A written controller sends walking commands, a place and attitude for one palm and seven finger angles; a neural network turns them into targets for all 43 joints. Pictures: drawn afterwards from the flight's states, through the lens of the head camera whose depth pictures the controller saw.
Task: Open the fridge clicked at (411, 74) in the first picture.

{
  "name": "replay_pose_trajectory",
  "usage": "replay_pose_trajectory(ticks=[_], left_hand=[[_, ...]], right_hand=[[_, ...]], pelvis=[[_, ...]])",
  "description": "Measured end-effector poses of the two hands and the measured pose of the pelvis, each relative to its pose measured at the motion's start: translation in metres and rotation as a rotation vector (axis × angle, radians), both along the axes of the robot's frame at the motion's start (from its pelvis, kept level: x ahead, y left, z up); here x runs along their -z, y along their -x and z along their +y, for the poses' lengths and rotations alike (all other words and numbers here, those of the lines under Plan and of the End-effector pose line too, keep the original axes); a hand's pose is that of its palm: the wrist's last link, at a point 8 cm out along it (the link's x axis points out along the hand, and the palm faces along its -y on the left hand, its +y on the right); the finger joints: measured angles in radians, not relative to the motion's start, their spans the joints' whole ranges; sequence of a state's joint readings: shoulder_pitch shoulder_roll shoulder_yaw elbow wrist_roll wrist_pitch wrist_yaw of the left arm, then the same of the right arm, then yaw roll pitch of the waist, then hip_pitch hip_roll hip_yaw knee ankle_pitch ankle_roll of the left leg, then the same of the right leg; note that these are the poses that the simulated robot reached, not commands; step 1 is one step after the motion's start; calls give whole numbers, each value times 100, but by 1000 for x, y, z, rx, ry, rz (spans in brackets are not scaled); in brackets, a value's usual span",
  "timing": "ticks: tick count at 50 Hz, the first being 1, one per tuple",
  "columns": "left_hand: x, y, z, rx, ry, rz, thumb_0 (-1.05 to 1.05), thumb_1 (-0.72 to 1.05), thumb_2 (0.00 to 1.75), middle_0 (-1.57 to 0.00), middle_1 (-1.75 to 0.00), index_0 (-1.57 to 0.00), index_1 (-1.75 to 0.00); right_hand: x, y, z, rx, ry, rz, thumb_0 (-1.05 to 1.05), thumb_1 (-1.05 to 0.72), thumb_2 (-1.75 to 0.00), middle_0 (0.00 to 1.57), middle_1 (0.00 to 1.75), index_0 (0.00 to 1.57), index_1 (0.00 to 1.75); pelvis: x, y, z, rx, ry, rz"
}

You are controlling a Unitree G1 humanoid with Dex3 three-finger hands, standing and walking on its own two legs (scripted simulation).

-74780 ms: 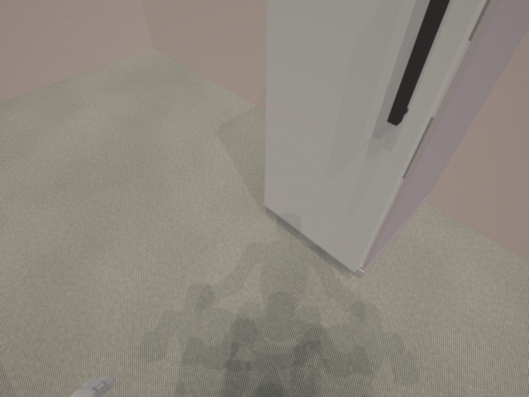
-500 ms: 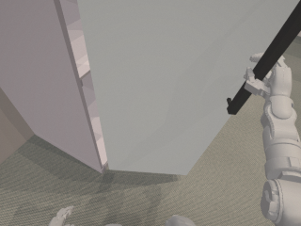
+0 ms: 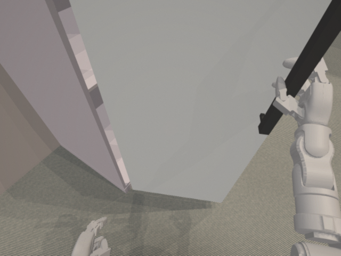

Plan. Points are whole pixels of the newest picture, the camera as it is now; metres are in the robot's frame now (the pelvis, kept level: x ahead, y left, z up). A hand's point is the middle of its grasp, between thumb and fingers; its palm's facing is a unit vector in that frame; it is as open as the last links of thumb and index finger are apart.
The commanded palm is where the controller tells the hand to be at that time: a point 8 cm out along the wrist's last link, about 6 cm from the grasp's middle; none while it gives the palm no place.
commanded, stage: stop walking and hold the door back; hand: right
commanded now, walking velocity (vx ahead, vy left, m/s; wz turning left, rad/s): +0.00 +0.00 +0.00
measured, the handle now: (307, 49) +0.45 -0.20 +0.27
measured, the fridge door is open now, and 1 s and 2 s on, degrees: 64 67 66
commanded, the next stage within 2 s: loosen the grip on the handle in 0.36 s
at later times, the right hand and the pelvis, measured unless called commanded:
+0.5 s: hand (283, 101) +0.39 -0.18 +0.19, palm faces +0.14 +0.97 -0.19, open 6.5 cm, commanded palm +0.35 -0.22 +0.18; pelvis -0.02 -0.01 +0.00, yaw +0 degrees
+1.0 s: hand (282, 107) +0.38 -0.17 +0.18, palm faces +0.16 +0.98 -0.15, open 14.2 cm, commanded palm +0.35 -0.21 +0.18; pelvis -0.05 +0.01 +0.00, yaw +3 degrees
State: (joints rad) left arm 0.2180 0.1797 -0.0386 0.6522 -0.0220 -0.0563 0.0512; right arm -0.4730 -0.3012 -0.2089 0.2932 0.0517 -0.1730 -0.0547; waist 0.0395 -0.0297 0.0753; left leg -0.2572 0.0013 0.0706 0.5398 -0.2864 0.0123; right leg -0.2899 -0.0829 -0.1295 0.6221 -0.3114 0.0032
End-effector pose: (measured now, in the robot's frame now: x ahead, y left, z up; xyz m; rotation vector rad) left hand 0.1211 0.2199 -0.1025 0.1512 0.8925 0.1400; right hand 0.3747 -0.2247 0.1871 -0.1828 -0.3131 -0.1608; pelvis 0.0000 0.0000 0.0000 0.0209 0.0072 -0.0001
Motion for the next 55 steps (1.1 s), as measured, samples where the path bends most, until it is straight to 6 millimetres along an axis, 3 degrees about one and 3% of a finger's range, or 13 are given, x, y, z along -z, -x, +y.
replay_pose_trajectory(ticks=[4, 8, 12, 16, 23, 25, 31, 38, 43, 48, 55], left_hand=[[-1, -26, -20, 40, -2, -35, 1, 90, 90, -21, -31, -21, -30], [-15, -41, -29, 50, -28, -81, 1, 90, 90, -21, -31, -21, -30], [-27, -45, -31, 66, -32, -121, 1, 91, 90, -21, -30, -21, -30], [-24, -39, -23, 70, -34, -112, 1, 90, 90, -21, -30, -21, -30], [-17, -6, 5, -6, -76, -35, 1, 90, 90, -21, -30, -21, -30], [-18, 7, 13, -9, -90, -21, 1, 91, 90, -21, -30, -21, -30], [-23, 48, 37, -51, -90, -63, 1, 91, 90, -21, -30, -21, -30], [-7, 94, 55, -71, -87, -6, 1, 91, 90, -20, -30, -21, -30], [-2, 111, 61, -69, -100, 52, 1, 91, 90, -20, -30, -21, -30], [-2, 105, 61, -90, -98, 34, 2, 91, 90, -20, -30, -21, -30], [-8, 63, 49, -50, -95, -46, 2, 91, 90, -20, -30, -21, -30]], right_hand=[[0, 6, -1, -21, -3, -4, -11, -64, -76, 46, 140, 30, 138], [-1, 8, -3, -43, 0, 5, -11, -63, -73, 45, 140, 31, 138], [-2, 10, -3, -51, 1, 15, -10, -63, -72, 44, 140, 30, 137], [-1, 12, -1, -43, -2, 15, -9, -64, -74, 43, 140, 29, 138], [-2, 17, 1, -27, -14, 30, -8, -64, -76, 45, 140, 29, 139], [-5, 12, -2, -41, 31, 41, -10, -60, -76, 46, 140, 30, 139], [-9, 10, -3, -31, -56, 128, -6, -47, -71, 48, 140, 30, 133], [-2, 25, 2, 13, -42, 34, -1, 0, -48, 45, 139, 29, 132], [1, 29, 3, -4, 6, -15, -1, 31, -32, 43, 135, 30, 131], [1, 28, 2, -25, 11, -2, -1, 46, -25, 42, 129, 27, 126], [3, 24, 4, -31, -23, -8, -1, 54, -21, 39, 125, 23, 119]], pelvis=[[1, 0, -13, 8, 3, -3], [-3, 3, -23, -8, 15, -6], [-6, 7, -24, -9, 8, -11], [-3, 10, -17, -12, 14, -16], [-5, 17, -13, -2, 9, -9], [-5, 23, -10, -6, 14, -12], [-5, 36, -2, -3, 29, 11], [1, 50, 9, -16, 36, 11], [5, 56, 16, -29, 31, 29], [4, 52, 16, -46, 24, 39], [3, 38, 10, -42, 20, 48]])
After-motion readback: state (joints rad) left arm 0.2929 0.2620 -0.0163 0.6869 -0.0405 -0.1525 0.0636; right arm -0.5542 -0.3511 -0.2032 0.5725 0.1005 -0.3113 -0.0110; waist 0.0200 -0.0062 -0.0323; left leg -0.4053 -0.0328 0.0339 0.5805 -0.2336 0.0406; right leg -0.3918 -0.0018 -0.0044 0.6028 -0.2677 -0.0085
